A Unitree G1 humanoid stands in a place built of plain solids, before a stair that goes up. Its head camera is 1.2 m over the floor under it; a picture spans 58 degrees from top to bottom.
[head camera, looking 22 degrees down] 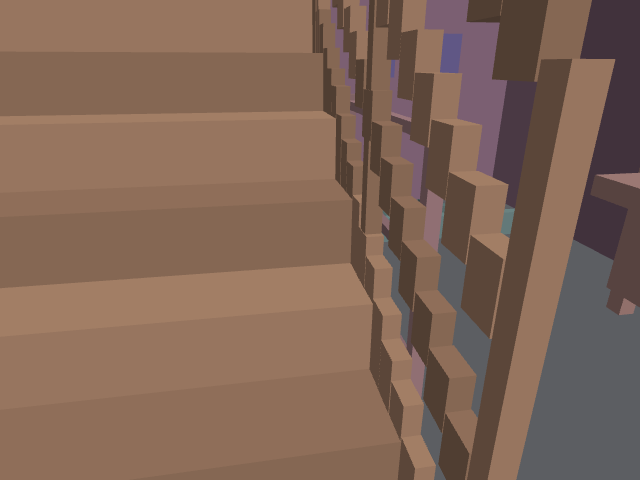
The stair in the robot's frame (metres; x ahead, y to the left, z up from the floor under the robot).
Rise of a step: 0.21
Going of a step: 0.26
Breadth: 1.36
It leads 10 degrees to the left of straight ahead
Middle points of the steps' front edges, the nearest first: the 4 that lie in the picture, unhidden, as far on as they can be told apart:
0.88 0.48 0.62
1.13 0.53 0.83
1.39 0.57 1.04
1.64 0.61 1.24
